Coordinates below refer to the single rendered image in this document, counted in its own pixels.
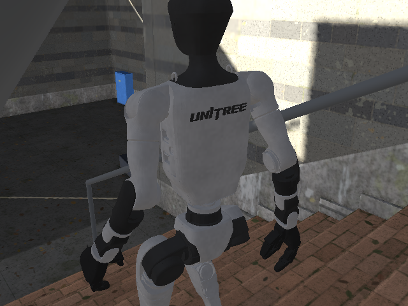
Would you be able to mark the stairs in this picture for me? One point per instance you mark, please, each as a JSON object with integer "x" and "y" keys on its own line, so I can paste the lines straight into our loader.
{"x": 360, "y": 260}

